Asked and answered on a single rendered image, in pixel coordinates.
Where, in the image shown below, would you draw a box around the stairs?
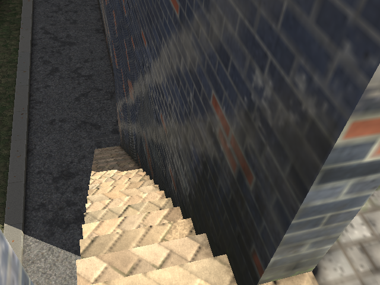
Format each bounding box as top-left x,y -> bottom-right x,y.
76,146 -> 237,285

